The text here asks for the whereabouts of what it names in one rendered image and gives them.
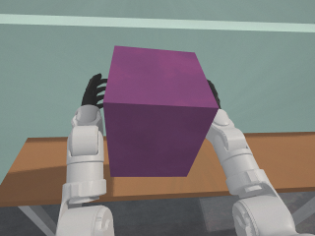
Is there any right robot upper arm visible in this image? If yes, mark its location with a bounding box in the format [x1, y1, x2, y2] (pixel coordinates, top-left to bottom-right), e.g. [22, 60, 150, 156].
[232, 194, 315, 236]

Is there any left robot upper arm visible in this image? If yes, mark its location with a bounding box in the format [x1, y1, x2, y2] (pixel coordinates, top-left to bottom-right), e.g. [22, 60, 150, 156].
[56, 205, 115, 236]

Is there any robot left hand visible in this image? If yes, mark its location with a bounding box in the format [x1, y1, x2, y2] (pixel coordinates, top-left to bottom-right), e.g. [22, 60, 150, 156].
[81, 73, 108, 109]

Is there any carton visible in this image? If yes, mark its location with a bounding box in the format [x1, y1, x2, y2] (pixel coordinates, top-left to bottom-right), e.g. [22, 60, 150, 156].
[102, 45, 219, 177]

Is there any table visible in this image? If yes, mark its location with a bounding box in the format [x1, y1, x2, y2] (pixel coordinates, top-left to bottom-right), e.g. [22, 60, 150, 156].
[0, 132, 315, 236]

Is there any robot right hand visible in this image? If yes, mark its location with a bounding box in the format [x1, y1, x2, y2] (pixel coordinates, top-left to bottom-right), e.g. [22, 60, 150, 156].
[207, 80, 221, 109]

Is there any robot right forearm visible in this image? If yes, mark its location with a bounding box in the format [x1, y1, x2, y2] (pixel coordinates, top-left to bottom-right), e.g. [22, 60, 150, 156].
[206, 109, 295, 229]

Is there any robot left forearm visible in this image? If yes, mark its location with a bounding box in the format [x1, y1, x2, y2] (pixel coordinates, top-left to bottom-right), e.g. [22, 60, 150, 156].
[55, 104, 106, 236]

